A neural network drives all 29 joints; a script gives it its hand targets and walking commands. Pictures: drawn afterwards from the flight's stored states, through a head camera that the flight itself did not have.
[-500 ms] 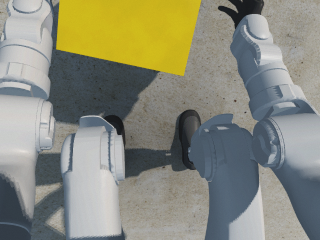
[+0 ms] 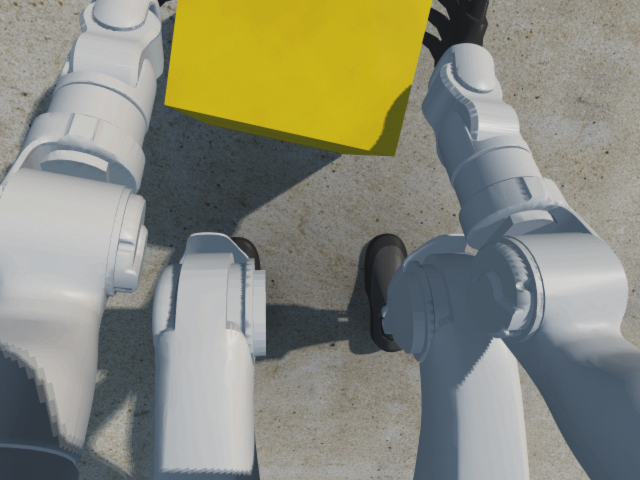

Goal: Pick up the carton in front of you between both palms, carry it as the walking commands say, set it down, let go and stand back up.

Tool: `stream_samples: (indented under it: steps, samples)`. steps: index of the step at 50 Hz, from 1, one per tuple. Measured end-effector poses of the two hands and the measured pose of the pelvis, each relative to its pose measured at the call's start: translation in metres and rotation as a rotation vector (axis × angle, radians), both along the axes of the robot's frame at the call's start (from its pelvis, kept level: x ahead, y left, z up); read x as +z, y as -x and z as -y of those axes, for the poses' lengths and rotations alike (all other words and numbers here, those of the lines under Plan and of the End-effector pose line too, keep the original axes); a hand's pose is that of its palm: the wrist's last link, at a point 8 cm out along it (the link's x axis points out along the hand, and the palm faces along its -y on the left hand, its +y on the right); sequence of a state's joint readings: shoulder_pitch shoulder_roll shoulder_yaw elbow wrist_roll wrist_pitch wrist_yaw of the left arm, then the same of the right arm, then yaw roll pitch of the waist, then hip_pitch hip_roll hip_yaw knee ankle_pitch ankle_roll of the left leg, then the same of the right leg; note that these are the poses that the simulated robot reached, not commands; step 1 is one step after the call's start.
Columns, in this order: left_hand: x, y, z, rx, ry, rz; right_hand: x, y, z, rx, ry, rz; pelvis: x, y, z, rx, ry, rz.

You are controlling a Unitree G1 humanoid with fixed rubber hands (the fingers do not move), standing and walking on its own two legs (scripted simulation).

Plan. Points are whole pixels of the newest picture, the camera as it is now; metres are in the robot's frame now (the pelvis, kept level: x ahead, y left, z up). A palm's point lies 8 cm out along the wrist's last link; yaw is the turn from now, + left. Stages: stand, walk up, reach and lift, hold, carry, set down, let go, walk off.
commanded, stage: reach and lift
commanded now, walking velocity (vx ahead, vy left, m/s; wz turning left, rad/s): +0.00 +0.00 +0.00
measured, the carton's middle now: (296, 49) +0.51 +0.06 -0.25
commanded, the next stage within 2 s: none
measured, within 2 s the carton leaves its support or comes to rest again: leaves its support in 0.18 s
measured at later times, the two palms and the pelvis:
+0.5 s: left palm out of the picture +0.49 +0.22 -0.06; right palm (512, 39) +0.49 -0.08 -0.05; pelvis +0.00 -0.01 +0.03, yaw +4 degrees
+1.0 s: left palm out of the picture +0.46 +0.21 +0.09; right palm out of the picture +0.47 -0.09 +0.11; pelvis +0.03 -0.02 +0.16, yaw +7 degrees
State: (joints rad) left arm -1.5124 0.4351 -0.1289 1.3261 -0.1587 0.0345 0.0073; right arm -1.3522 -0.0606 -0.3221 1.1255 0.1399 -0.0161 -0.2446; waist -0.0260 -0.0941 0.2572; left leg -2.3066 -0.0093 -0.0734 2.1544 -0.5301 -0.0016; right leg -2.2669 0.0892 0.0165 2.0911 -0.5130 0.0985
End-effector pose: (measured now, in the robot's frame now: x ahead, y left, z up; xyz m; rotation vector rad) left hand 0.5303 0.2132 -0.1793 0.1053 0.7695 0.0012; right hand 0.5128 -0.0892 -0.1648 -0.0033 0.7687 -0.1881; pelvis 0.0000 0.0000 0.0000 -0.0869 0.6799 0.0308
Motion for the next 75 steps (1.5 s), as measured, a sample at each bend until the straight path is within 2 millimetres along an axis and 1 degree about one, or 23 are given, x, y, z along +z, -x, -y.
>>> stream_samples:
  steps: [8,13,14,16,18,20,26,29,32,35,40,45,50,56,66,75]
  samples:
    - [0.003,-0.004,0.005,-0.002,-0.012,-0.022,0.004,-0.005,0.004,-0.025,-0.005,-0.006,-0.008,-0.006,-0.003,-0.006,0.000,-0.009]
    - [0.008,0.004,0.011,0.016,0.000,0.001,0.019,-0.005,0.008,-0.057,-0.009,0.051,-0.009,-0.008,-0.002,-0.001,-0.010,-0.008]
    - [0.012,0.006,0.013,0.009,0.014,0.012,0.024,-0.004,0.007,-0.059,-0.013,0.063,-0.009,-0.008,-0.001,0.002,-0.012,-0.007]
    - [0.023,0.011,0.012,0.017,0.018,0.035,0.035,0.000,0.006,-0.063,-0.024,0.088,-0.006,-0.008,0.001,0.008,-0.018,-0.003]
    - [0.039,0.016,0.009,0.027,0.021,0.062,0.050,0.005,0.003,-0.065,-0.037,0.116,-0.002,-0.007,0.003,0.016,-0.022,0.004]
    - [0.060,0.022,0.005,0.044,0.025,0.082,0.067,0.011,-0.001,-0.063,-0.048,0.137,0.005,-0.006,0.005,0.026,-0.025,0.011]
    - [0.124,0.038,-0.006,0.100,0.028,0.073,0.120,0.023,-0.010,-0.041,-0.061,0.129,0.035,-0.004,0.010,0.059,-0.025,0.006]
    - [0.152,0.042,-0.006,0.112,0.023,0.061,0.144,0.026,-0.010,-0.031,-0.056,0.117,0.052,-0.004,0.011,0.072,-0.025,-0.006]
    - [0.175,0.044,-0.003,0.119,0.020,0.059,0.167,0.027,-0.007,-0.022,-0.051,0.114,0.069,-0.005,0.012,0.075,-0.026,-0.019]
    - [0.194,0.047,0.001,0.125,0.021,0.061,0.186,0.028,-0.005,-0.006,-0.054,0.117,0.086,-0.007,0.013,0.074,-0.030,-0.030]
    - [0.219,0.053,0.005,0.136,0.028,0.068,0.214,0.031,0.000,0.006,-0.050,0.124,0.110,-0.013,0.015,0.070,-0.038,-0.038]
    - [0.244,0.062,0.006,0.155,0.038,0.077,0.240,0.035,0.001,0.016,-0.054,0.133,0.133,-0.020,0.015,0.071,-0.044,-0.030]
    - [0.272,0.071,0.006,0.178,0.049,0.081,0.270,0.039,0.001,0.027,-0.058,0.137,0.157,-0.029,0.016,0.078,-0.049,-0.004]
    - [0.311,0.082,0.009,0.198,0.058,0.077,0.310,0.045,0.003,0.035,-0.060,0.133,0.189,-0.041,0.014,0.087,-0.054,0.043]
    - [0.380,0.098,0.015,0.225,0.062,0.069,0.379,0.056,0.009,0.054,-0.060,0.124,0.250,-0.063,0.011,0.093,-0.069,0.140]
    - [0.436,0.114,0.019,0.247,0.059,0.070,0.436,0.064,0.012,0.079,-0.053,0.122,0.302,-0.085,0.009,0.101,-0.086,0.239]
